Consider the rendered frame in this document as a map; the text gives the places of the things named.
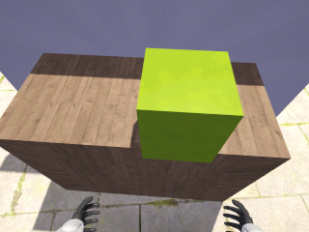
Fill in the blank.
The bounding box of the robot left forearm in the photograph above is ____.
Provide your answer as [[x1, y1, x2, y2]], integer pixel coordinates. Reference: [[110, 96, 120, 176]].
[[56, 218, 84, 232]]

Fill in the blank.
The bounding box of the robot left hand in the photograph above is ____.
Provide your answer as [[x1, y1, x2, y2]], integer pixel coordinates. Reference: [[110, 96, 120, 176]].
[[72, 196, 100, 232]]

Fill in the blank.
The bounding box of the pedestal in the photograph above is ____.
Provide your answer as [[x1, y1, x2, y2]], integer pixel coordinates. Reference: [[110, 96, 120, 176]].
[[0, 53, 291, 202]]

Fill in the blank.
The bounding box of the robot right hand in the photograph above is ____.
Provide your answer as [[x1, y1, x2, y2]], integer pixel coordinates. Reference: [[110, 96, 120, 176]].
[[223, 199, 254, 232]]

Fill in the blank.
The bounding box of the carton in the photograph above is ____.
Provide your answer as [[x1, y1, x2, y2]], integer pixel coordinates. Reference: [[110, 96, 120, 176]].
[[136, 47, 244, 163]]

